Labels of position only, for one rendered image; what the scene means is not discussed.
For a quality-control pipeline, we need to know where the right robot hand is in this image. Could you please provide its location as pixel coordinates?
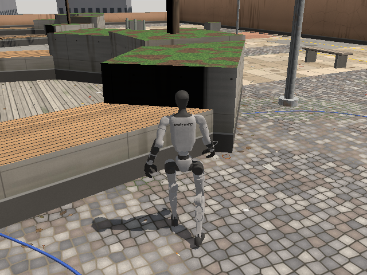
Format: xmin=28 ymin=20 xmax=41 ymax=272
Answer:
xmin=202 ymin=149 xmax=215 ymax=158

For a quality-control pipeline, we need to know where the robot left foot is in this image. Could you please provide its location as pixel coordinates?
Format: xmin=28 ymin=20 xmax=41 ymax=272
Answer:
xmin=171 ymin=214 xmax=179 ymax=227

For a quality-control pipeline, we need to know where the left robot upper arm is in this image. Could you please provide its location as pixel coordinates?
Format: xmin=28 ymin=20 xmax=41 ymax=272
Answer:
xmin=155 ymin=115 xmax=171 ymax=148

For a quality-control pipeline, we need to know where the robot right forearm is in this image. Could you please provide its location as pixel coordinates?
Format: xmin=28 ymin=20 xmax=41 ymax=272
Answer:
xmin=206 ymin=136 xmax=214 ymax=152

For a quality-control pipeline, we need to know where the right robot upper arm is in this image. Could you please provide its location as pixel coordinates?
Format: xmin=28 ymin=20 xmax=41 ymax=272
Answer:
xmin=194 ymin=115 xmax=211 ymax=145

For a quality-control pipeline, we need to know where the robot head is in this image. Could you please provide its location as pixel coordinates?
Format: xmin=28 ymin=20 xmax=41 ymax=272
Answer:
xmin=173 ymin=90 xmax=192 ymax=117

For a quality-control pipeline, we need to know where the robot left forearm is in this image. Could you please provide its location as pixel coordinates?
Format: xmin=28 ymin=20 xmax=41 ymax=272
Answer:
xmin=146 ymin=139 xmax=159 ymax=165

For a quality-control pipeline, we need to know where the left robot hand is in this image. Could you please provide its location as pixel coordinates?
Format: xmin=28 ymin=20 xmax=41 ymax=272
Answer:
xmin=144 ymin=163 xmax=157 ymax=178

